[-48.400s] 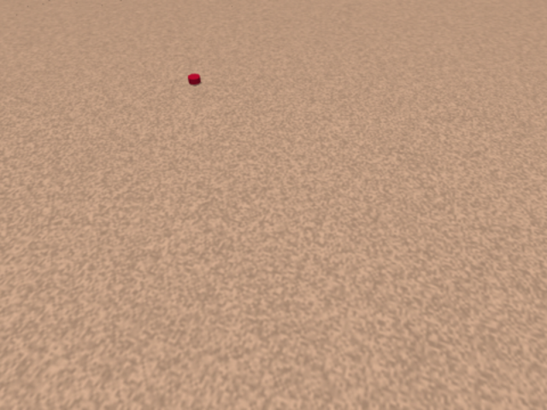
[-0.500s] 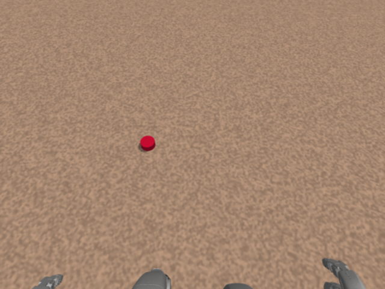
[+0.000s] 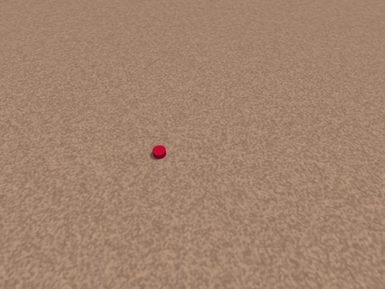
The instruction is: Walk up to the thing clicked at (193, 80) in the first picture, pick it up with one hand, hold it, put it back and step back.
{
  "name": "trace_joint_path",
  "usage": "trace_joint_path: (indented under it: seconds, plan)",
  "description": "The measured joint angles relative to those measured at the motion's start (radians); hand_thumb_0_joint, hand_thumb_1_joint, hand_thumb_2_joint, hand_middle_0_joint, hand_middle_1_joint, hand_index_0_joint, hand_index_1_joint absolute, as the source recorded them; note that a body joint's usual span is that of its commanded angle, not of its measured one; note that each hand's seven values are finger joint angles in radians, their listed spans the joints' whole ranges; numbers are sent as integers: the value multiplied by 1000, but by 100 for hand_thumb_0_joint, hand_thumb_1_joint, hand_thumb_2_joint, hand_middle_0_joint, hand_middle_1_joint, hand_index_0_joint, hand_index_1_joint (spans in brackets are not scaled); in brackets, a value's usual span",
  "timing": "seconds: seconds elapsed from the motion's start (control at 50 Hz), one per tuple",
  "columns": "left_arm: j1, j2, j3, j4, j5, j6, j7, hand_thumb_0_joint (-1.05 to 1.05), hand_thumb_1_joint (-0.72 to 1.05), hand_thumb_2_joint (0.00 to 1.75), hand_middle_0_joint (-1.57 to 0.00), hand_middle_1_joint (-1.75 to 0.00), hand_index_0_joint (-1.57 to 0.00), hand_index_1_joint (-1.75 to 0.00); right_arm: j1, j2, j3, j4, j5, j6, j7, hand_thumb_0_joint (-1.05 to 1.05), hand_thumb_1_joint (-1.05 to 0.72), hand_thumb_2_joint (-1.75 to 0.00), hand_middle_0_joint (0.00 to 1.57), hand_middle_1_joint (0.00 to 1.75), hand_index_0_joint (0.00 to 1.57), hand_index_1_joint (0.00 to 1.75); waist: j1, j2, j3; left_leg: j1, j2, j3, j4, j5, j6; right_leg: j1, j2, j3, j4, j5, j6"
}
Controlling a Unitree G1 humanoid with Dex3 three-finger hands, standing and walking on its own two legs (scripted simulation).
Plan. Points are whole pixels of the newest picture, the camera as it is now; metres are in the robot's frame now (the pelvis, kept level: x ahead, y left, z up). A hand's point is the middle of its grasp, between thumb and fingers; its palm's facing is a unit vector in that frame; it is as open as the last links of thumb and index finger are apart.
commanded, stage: step back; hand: left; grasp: from above
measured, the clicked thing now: (159, 152) +1.05 +0.23 -0.75
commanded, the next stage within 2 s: stand in 0.70 s
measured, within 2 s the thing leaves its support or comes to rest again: neither
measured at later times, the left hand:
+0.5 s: hand out of the picture +0.12 +0.26 -0.15, palm faces +0.04 -0.94 -0.33, open 7.4 cm
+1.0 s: hand out of the picture +0.12 +0.25 -0.14, palm faces +0.01 -0.94 -0.34, open 7.4 cm
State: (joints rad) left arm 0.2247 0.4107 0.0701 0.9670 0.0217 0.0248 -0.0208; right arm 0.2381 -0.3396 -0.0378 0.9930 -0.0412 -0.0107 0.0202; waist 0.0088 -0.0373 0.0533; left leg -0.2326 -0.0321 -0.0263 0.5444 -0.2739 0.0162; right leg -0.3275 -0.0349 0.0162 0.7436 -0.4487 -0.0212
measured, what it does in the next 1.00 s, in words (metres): stands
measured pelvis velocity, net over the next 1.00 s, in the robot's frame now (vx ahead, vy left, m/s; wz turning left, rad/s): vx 0.03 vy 0.00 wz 0.01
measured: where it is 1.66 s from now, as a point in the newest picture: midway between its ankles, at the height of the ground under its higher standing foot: outside the picture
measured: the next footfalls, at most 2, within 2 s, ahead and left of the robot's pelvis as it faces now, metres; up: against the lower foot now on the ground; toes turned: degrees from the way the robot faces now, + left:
none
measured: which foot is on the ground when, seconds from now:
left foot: down 0.00-1.00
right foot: down 0.00-1.00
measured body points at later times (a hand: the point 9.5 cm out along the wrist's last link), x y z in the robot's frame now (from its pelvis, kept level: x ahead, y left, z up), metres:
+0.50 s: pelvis +0.03 +0.00 +0.01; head +0.05 +0.02 +0.46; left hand +0.12 +0.31 -0.13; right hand +0.13 -0.30 -0.11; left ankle +0.03 +0.12 -0.73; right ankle +0.02 -0.13 -0.73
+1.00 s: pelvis +0.03 +0.00 +0.02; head +0.05 +0.00 +0.47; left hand +0.12 +0.30 -0.11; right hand +0.15 -0.29 -0.11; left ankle +0.03 +0.12 -0.73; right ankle +0.02 -0.13 -0.73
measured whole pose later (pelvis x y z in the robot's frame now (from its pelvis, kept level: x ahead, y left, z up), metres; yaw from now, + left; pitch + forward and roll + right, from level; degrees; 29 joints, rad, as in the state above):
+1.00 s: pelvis +0.03 +0.00 +0.02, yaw +1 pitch -3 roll +0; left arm 0.07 0.34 0.00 1.12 0.01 -0.01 0.00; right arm 0.05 -0.34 -0.01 1.10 0.00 -0.01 0.01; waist 0.01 0.00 0.07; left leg -0.08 -0.01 -0.02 0.32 -0.19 0.00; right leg -0.08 -0.03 -0.03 0.32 -0.20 0.01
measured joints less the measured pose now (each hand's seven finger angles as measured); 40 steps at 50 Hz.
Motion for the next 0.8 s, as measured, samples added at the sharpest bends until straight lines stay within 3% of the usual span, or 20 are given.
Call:
trace_joint_path:
  seconds: [0.04, 0.08, 0.14, 0.18, 0.22, 0.28, 0.48, 0.8]
  plan:
    - [4, -3, 2, 16, 2, -10, -1, 1, 91, 90, -20, -30, -20, -30, -11, 2, 1, -3, 2, 1, 4, 1, -90, -90, 21, 30, 21, 30, -1, 7, -6, -5, 14, 3, 9, -4, -12, 52, 7, -13, -113, 43, 0]
    - [-4, -21, 2, 34, 9, -19, 5, 1, 91, 90, -20, -30, -20, -30, -25, -5, 1, -3, 11, 9, 1, 1, -90, -90, 21, 30, 21, 30, -3, 43, 1, -10, 44, -14, 41, -20, -26, 89, 35, -33, -188, 179, 7]
    - [-8, -41, -7, 39, 17, -33, 7, 1, 91, 90, -20, -30, -20, -30, -31, -11, 0, 7, 20, 17, -4, 1, -90, -90, 21, 30, 21, 30, 7, 56, -17, -42, 29, -43, 123, -142, -22, 91, 40, -45, -194, 178, 0]
    - [-17, -55, -13, 39, 17, -38, 8, 1, 90, 89, -20, -30, -20, -30, -32, -22, -3, 13, 23, 12, -4, 1, -90, -90, 21, 30, 21, 30, 13, 58, -18, -52, 18, -38, 145, -167, -16, 95, 29, -50, -196, 172, 0]
    - [-29, -67, -19, 39, 16, -41, 8, 1, 90, 89, -20, -30, -20, -30, -34, -33, -7, 22, 22, 4, -5, 1, -90, -90, 21, 30, 20, 30, 15, 60, -17, -42, 21, -24, 97, -144, -11, 97, 20, -58, -195, 169, 10]
    - [-46, -68, -27, 45, 8, -35, 6, 1, 90, 89, -21, -30, -20, -30, -43, -32, -12, 41, 15, -8, -9, 1, -90, -90, 21, 30, 20, 30, 15, 40, -10, -5, 9, -9, 3, 16, -11, 98, -1, -52, -179, 153, 29]
    - [-103, -49, -33, 88, -10, -45, 14, 1, 90, 89, -20, -30, -20, -30, -98, 6, 9, 70, 23, -17, -11, 1, -90, -90, 21, 30, 20, 30, 5, 15, -9, 39, 22, -8, -45, -4, -10, 163, 13, -53, -280, 177, 33]
    - [-159, -54, -51, 120, -19, -37, 27, 1, 91, 90, -20, -30, -20, -30, -181, 8, 17, 84, 35, -11, -16, 1, -90, -90, 21, 30, 20, 30, 6, 32, 8, 104, 14, 1, -128, 22, -8, 215, 4, -45, -336, 190, 40]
